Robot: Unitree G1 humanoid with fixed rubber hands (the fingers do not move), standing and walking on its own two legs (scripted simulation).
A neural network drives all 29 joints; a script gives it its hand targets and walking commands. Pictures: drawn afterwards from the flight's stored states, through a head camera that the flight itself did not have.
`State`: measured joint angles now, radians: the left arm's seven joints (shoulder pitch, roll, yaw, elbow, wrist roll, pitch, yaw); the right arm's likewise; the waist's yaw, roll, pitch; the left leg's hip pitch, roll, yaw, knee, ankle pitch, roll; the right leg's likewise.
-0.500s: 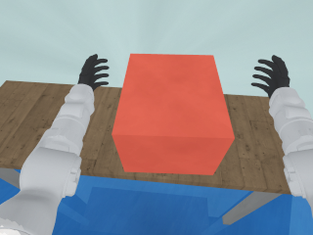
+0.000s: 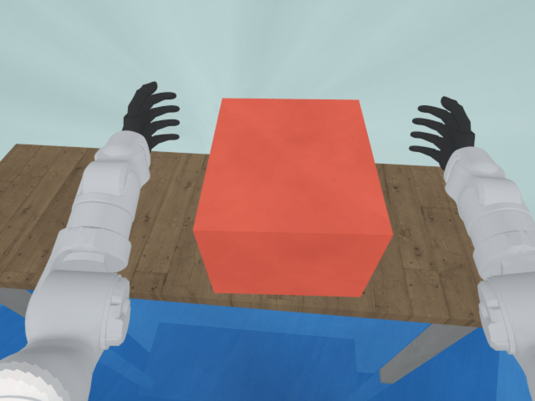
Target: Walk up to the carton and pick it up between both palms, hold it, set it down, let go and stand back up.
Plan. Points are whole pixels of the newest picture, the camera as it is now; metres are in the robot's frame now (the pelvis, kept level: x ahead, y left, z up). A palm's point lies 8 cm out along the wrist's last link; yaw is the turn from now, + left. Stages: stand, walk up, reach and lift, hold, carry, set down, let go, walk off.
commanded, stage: set down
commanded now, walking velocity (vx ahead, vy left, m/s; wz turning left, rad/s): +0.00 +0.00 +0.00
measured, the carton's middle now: (288, 193) +0.46 -0.02 +0.02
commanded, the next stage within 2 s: none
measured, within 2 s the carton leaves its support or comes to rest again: neither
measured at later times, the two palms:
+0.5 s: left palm (133, 219) +0.34 +0.20 +0.11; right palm (448, 234) +0.32 -0.24 +0.09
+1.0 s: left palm (124, 299) +0.25 +0.22 +0.04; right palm (453, 301) +0.24 -0.24 +0.04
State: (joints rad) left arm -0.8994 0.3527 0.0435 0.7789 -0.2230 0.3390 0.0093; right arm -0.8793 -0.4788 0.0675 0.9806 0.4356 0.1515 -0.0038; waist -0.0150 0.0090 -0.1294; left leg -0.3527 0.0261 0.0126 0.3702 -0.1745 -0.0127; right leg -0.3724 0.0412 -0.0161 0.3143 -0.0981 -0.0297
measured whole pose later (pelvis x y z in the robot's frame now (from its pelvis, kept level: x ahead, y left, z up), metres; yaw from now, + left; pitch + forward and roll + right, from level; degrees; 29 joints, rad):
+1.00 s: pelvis +0.02 +0.01 +0.00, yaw -1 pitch +0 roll +0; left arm 0.18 0.26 -0.03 0.02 -0.21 0.05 0.09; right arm 0.20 -0.28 -0.09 0.10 0.29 -0.02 0.05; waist 0.01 -0.01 0.00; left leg -0.13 0.01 0.02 0.33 -0.20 0.00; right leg -0.18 0.03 0.03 0.32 -0.15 -0.02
